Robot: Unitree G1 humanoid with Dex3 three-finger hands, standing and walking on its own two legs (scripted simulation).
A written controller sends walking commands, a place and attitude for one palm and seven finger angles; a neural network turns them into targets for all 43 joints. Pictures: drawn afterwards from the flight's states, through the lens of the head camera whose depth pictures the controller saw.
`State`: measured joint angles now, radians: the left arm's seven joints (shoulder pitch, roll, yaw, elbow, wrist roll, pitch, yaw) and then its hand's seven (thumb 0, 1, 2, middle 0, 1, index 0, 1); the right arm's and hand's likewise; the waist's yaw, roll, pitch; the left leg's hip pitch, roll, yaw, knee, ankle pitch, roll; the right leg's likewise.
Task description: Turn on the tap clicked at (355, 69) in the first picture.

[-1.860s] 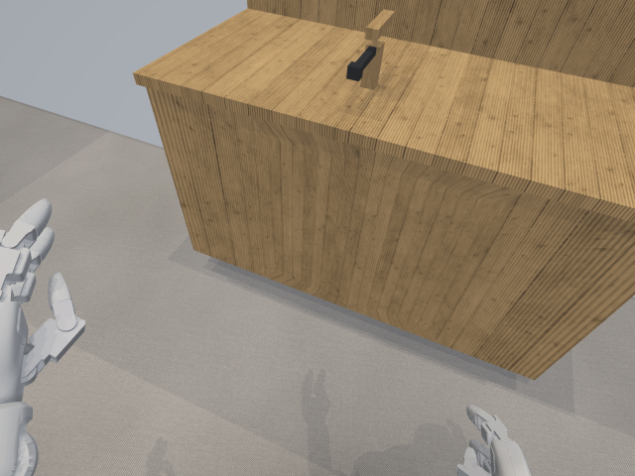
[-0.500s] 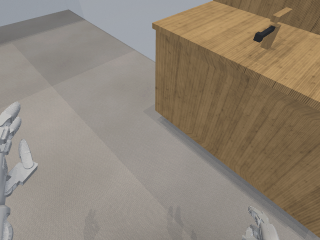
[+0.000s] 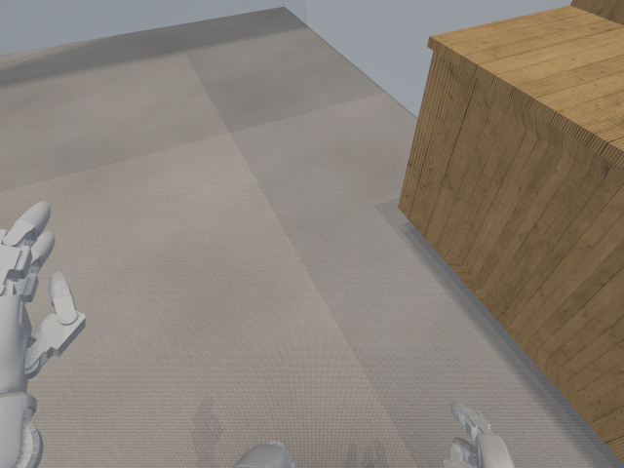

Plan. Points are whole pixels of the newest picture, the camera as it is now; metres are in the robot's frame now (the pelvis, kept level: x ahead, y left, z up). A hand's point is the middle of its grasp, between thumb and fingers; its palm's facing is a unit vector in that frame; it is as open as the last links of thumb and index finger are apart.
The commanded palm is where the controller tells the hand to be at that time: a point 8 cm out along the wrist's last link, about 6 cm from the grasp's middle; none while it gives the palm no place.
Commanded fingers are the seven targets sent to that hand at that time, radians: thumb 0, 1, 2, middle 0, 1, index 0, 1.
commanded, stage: walk around to get in front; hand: left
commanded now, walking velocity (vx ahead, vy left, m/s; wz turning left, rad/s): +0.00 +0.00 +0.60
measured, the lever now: out of the picture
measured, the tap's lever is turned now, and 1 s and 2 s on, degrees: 0 0 0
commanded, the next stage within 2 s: none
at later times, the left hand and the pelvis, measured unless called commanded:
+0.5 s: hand out of the picture +0.06 +0.30 +0.19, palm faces +0.59 -0.71 -0.38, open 7.4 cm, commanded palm +0.00 +0.33 +0.18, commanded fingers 0.00 0.90 0.90 -0.20 -0.30 -0.20 -0.30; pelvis -0.07 +0.01 +0.01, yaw +17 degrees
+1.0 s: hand out of the picture -0.08 +0.29 +0.18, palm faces +0.80 -0.45 -0.40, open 7.4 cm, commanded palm -0.14 +0.30 +0.18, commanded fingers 0.00 0.90 0.90 -0.20 -0.30 -0.20 -0.30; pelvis -0.12 -0.03 +0.00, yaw +34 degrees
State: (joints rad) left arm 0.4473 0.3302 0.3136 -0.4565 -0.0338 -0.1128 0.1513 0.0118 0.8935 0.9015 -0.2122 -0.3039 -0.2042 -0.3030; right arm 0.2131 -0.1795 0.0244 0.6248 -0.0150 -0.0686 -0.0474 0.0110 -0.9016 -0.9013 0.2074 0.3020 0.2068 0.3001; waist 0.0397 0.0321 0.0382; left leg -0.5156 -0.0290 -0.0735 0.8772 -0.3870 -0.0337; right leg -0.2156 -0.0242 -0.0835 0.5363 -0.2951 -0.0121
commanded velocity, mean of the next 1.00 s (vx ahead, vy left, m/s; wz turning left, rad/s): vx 0.06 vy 0.00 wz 0.60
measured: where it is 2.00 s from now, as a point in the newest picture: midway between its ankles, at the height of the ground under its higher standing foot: outside the picture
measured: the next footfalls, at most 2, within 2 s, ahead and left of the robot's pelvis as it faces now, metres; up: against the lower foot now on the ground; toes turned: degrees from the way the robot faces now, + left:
left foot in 0.24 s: +0.00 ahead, +0.13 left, +0.00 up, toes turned +14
right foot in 0.66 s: -0.05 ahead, -0.11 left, +0.00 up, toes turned +18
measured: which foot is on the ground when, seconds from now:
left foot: up 0.00-0.22, down 0.24-0.68, up 0.70-1.00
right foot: down 0.00-0.26, up 0.28-0.64, down 0.66-1.00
